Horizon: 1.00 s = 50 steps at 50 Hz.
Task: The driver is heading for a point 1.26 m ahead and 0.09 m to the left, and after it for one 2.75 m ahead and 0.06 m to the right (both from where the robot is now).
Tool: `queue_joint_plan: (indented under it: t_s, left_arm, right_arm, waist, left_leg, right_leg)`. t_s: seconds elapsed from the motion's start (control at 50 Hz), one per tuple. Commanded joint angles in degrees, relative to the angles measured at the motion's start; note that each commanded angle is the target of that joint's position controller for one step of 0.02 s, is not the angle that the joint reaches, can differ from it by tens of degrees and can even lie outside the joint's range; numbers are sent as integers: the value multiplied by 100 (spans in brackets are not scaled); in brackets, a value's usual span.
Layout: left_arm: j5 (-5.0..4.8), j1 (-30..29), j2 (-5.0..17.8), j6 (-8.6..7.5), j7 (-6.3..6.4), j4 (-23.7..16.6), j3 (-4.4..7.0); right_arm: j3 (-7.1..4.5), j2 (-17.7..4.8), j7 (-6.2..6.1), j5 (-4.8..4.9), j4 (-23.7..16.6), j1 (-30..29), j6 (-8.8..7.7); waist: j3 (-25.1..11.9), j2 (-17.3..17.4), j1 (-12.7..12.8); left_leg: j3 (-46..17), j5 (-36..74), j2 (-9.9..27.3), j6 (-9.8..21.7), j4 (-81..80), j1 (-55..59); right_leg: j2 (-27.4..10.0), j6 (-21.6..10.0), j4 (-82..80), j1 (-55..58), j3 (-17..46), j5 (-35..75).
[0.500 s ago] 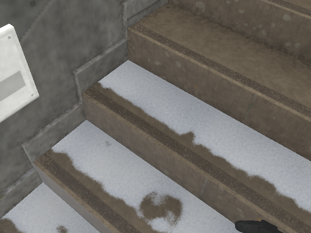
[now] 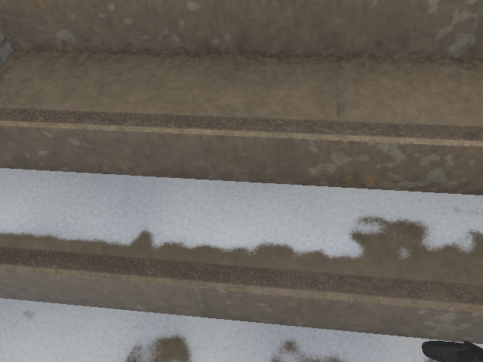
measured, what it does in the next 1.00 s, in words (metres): steps on the spot: left foot, then right foot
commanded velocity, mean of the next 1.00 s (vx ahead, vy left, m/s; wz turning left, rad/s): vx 0.16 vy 0.00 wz -0.15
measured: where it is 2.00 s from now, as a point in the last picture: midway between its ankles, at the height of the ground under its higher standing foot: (147, 295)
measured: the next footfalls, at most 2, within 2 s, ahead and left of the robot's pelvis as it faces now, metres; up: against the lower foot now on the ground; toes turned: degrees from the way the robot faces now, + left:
left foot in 0.28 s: +0.07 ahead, +0.13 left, +0.00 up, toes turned -21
right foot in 0.72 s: +0.01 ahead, -0.06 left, +0.00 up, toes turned -14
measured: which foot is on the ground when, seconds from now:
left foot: up 0.00-0.26, down 0.28-0.72, up 0.74-1.00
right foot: down 0.00-0.26, up 0.28-0.70, down 0.72-1.00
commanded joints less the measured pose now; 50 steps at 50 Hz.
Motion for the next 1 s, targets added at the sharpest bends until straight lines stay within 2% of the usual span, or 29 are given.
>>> queue_joint_plan:
  t_s: [0.02, 0.08, 0.12, 0.14, 0.22, 0.26, 0.28, 0.3, 0.32, 0.34, 0.36, 0.38, 0.42, 0.48, 0.52, 0.54, 0.56, 0.58, 0.62, 0.66, 0.7, 0.72, 0.74, 0.76, 0.78, 0.82, 0.86, 0.9, 1.0]
  left_arm:
    - [66, -877, 689, -58, 107, -794, 173]
    - [34, -772, 678, 17, 151, -831, 172]
    - [89, -860, 793, 33, 202, -900, 195]
    - [60, -937, 762, 32, 200, -967, 182]
    - [-151, -1029, 691, 84, 235, -948, 208]
    - [-268, -1180, 542, 97, 165, -904, 214]
    - [-243, -763, 237, 87, 47, -753, 186]
    - [-109, -189, 213, -54, -45, -519, 189]
    - [-153, 292, 678, -196, -111, -416, 324]
    - [-262, -92, 873, -216, -86, -317, 333]
    - [-243, -569, 754, -172, -76, -335, 256]
    - [-209, -766, 564, -102, -41, -313, 168]
    - [-247, -1378, 280, -171, -29, -648, -27]
    - [-211, -1371, 54, -241, 4, -610, -218]
    - [-37, -1040, -287, -224, -39, -292, -387]
    - [-5, -909, -365, -227, -43, -161, -380]
    - [-8, -957, -155, -221, -11, -134, -309]
    - [-38, -963, 9, -217, 31, -68, -245]
    - [-80, -1019, 127, -248, 111, -40, -208]
    - [-122, -1014, 22, -307, 112, -11, -224]
    - [-185, -268, 77, -432, 24, 191, -138]
    - [-224, 406, 241, -475, 1, 396, -43]
    - [-90, 1054, 659, -507, 6, 534, 81]
    - [246, 708, 912, -620, -7, 351, 113]
    - [312, 164, 596, -790, 51, 89, -7]
    - [106, -272, 231, -856, 49, 87, -160]
    - [159, 317, 137, -835, -20, 487, -209]
    - [266, 835, -17, -824, -128, 923, -246]
    - [256, 1118, -65, -893, -211, 1531, -329]
  right_arm:
    - [65, -64, 21, -34, -622, -340, -166]
    - [203, 79, 12, -3, -690, -368, -145]
    - [156, -91, 10, -20, -630, 18, -99]
    - [146, -181, 12, -9, -609, 112, -104]
    - [156, -90, -19, 88, -617, 221, -107]
    - [9, -227, 10, 162, -330, 686, -126]
    - [-105, -465, 17, 80, -230, 602, -104]
    - [-105, -623, -31, -172, -515, 438, -31]
    - [-133, -774, -82, -441, -915, 110, -71]
    - [-34, -371, -123, -398, -1035, -84, -59]
    - [63, -142, -190, -279, -1009, -120, -19]
    - [137, -96, -250, -173, -982, 28, 67]
    - [84, -397, -367, -124, -777, 607, 192]
    - [119, -248, -424, -132, -809, 976, 284]
    - [198, 21, -334, -12, -685, 827, 224]
    - [137, -93, -246, 24, -646, 718, 138]
    - [-12, -482, -202, 70, -612, 782, 91]
    - [-88, -687, -168, 74, -579, 899, 79]
    - [-142, -741, -153, 65, -619, 955, 98]
    - [-192, -751, -171, 92, -631, 977, 169]
    - [-266, -804, -184, 223, -527, 1048, 172]
    - [-247, -706, -116, 212, -572, 768, 112]
    - [-161, -372, 5, 237, -777, 219, 7]
    - [-6, 73, 64, 351, -922, 48, -109]
    - [-2, -54, 157, 188, -805, 403, -196]
    - [47, -33, 216, 112, -593, 837, -222]
    - [191, 134, 248, 197, -624, 448, -263]
    - [377, 454, 292, 331, -724, 59, -280]
    - [560, 721, 273, 269, -851, -338, -131]
  waist:
    - [-1050, -847, -189]
    - [-1234, -994, -75]
    - [-1386, -1238, -119]
    - [-1402, -1133, -108]
    - [-1103, -1039, -170]
    - [-926, -801, -345]
    - [-922, 328, -68]
    - [-980, 1167, 132]
    - [-1415, 1393, 243]
    - [-836, 700, 120]
    - [-413, 240, -3]
    - [-285, -123, -104]
    - [7, 85, -348]
    - [-495, 408, -421]
    - [-805, 364, -268]
    - [-884, 707, -232]
    - [-797, 938, -348]
    - [-771, 966, -413]
    - [-662, 970, -477]
    - [-541, 940, -457]
    - [-734, 643, -94]
    - [-570, 405, 273]
    - [-386, -704, 679]
    - [-527, -1859, 517]
    - [-636, -1364, 209]
    - [-334, -1092, -170]
    - [-42, -461, -30]
    - [275, -408, 66]
    - [543, -651, -110]
  left_leg:
    - [33, 236, -287, 61, -315, -242]
    - [60, -45, -472, 168, -1480, 119]
    - [-317, -37, -401, 220, -1221, 258]
    - [-397, -103, -370, 231, -1302, 302]
    - [-290, -8, -413, 373, -3219, 1034]
    - [-215, 1376, -234, 479, -5157, 2167]
    - [-857, 2940, 594, 757, -5475, 3117]
    - [-2042, 5722, 1862, 1456, -4936, 3460]
    - [-3302, 5248, 2816, 2417, -5252, 2835]
    - [-2761, 3557, 2415, 2523, -5329, 2507]
    - [-2202, 2224, 1888, 2294, -5270, 2259]
    - [-1811, 1587, 1484, 2158, -5285, 2252]
    - [-1416, 1150, 1075, 2236, -5433, 2796]
    - [-1436, 1807, 1125, 2195, -5435, 3523]
    - [-1080, 2046, 880, 1814, -5576, 3245]
    - [-1050, 2586, 859, 1777, -5610, 2955]
    - [-1157, 3171, 943, 1882, -5571, 2779]
    - [-1310, 3248, 1024, 2022, -5478, 2875]
    - [-1763, 3305, 1173, 2176, -5305, 3063]
    - [-2171, 3124, 1167, 2210, -5184, 3112]
    - [-2297, -108, 830, 2025, -5196, 2207]
    - [-2204, -1735, 536, 1776, -4863, 655]
    - [-1198, -1849, -82, 1296, -2965, -1590]
    - [-437, -905, -242, 955, -241, -2567]
    - [-740, -338, 86, 794, 1929, -2912]
    - [-591, 558, 96, 659, 4065, -3635]
    - [-525, 1054, 124, 652, 5289, -4002]
    - [-637, 1365, 175, 748, 5464, -4450]
    - [-585, 2120, 278, 802, 5630, -4997]
  right_leg:
    - [-1124, -980, -928, 938, 1841, 3677]
    - [-1084, -854, -953, 1157, 2195, 3889]
    - [-1382, -918, -943, 1258, 2831, 4529]
    - [-1418, -959, -895, 1279, 2929, 4716]
    - [-1016, -610, -931, 1014, 2992, 4247]
    - [-481, -246, -424, 506, 2528, 2870]
    - [229, 79, 1014, -500, 1611, 262]
    - [911, 505, 2703, -1636, 990, -1911]
    - [627, 1010, 4294, -1655, 817, -2231]
    - [192, 1214, 4991, -1996, 562, -1723]
    - [61, 1223, 5474, -2304, 480, -1185]
    - [83, 1206, 5629, -2411, 421, -752]
    - [200, 1296, 4818, -2964, 337, -273]
    - [169, 1386, 3381, -2675, 280, -699]
    - [-216, 1298, 1754, -1490, -410, -955]
    - [-252, 1195, 1242, -680, -471, -917]
    - [-65, 1159, 1153, -403, -659, -751]
    - [3, 1119, 938, -366, -622, -733]
    - [32, 996, 496, -497, -448, -728]
    - [84, 801, -181, -543, -336, -661]
    - [107, 455, -1362, 733, -360, -318]
    - [-224, 196, -1611, 2051, -46, -135]
    - [-1235, -185, -1662, 3386, 1030, -843]
    - [-2697, -906, -2460, 2953, 3183, -2151]
    - [-2890, -1114, -2535, 2514, 3642, -2706]
    - [-2470, -745, -2250, 2038, 2411, -2227]
    - [-2137, -561, -2171, 1656, 1486, -1593]
    - [-2017, -438, -2208, 1485, 783, -1203]
    - [-2117, -302, -2494, 901, -241, -645]
Velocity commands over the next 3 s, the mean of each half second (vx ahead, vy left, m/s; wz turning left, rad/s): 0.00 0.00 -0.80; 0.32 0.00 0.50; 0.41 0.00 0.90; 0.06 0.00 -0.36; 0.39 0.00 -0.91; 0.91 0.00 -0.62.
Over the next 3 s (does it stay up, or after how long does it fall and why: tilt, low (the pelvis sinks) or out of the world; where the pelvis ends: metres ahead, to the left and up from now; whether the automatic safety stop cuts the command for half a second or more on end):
stays up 1.02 0.04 0.51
